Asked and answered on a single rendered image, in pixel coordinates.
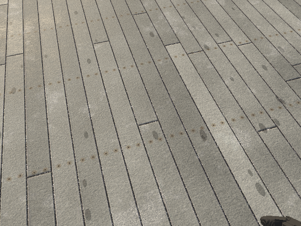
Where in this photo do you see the right robot hand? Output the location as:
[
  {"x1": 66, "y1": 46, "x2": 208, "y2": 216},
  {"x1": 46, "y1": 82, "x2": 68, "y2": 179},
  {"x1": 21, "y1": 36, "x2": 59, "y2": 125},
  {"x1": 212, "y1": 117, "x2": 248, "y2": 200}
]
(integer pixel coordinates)
[{"x1": 260, "y1": 216, "x2": 301, "y2": 226}]

